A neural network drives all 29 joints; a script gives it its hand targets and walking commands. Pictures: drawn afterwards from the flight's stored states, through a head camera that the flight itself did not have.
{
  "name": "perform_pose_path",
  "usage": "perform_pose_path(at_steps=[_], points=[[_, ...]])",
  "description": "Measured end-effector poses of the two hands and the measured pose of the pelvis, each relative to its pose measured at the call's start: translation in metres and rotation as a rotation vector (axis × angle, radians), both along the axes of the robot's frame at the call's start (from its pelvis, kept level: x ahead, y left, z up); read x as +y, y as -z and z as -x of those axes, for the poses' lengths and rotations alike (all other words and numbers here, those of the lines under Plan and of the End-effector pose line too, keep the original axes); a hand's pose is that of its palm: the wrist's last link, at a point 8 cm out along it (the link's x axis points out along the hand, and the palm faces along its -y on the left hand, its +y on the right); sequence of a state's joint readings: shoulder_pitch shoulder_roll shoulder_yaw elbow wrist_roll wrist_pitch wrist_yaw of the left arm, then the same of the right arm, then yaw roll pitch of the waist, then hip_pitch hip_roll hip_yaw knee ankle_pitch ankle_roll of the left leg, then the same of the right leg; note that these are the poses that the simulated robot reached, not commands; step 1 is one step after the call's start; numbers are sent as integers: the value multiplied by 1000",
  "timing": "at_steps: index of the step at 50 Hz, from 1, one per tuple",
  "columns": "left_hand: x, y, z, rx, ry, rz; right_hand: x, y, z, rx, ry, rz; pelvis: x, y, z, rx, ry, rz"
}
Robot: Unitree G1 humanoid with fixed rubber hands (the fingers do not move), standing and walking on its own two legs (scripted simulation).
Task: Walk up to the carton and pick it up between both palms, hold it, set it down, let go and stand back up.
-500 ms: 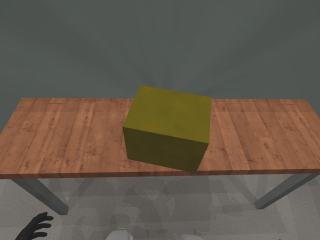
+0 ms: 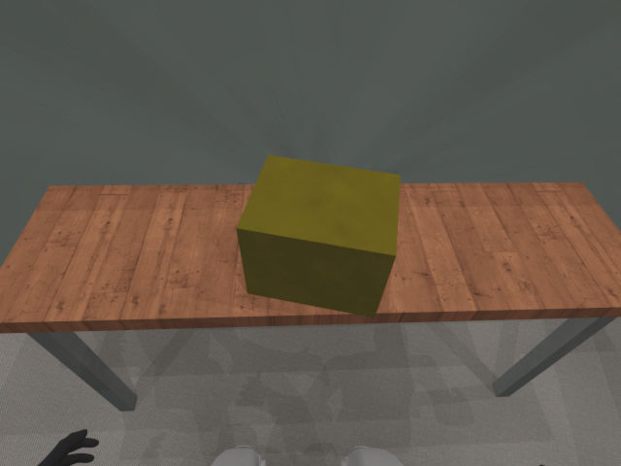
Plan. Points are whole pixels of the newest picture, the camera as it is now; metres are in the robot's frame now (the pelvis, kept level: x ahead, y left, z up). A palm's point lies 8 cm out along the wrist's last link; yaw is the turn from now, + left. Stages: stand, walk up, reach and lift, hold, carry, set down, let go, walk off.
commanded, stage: walk up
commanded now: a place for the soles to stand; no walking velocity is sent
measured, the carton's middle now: (321, 236) +0.48 -0.03 -0.02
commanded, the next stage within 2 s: reach and lift in 0.66 s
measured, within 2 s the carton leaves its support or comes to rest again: neither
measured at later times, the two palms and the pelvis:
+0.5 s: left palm out of the picture +0.15 +0.32 -0.06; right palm out of the picture +0.07 -0.33 -0.09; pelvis +0.01 +0.00 +0.00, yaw +0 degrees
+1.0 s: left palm (77, 408) +0.21 +0.30 -0.05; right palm out of the picture +0.12 -0.30 -0.08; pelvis +0.01 +0.00 +0.00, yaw -1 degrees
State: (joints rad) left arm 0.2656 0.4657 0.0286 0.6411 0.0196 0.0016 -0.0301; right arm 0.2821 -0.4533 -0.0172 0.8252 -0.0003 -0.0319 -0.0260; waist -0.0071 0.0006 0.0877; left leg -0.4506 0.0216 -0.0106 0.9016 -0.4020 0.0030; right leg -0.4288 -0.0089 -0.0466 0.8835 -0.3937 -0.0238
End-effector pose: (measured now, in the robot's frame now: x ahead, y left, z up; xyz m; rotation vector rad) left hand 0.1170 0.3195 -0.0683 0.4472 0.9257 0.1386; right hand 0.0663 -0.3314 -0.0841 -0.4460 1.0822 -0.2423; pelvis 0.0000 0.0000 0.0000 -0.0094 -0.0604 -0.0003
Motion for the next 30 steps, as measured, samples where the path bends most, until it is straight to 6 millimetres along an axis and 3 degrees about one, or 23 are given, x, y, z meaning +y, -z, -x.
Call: perform_pose_path(at_steps=[30], points=[[-1,-7,-38,-57,21,3,2,0,-6,15,-1,-5,2,-1,-9,14,2,4]])
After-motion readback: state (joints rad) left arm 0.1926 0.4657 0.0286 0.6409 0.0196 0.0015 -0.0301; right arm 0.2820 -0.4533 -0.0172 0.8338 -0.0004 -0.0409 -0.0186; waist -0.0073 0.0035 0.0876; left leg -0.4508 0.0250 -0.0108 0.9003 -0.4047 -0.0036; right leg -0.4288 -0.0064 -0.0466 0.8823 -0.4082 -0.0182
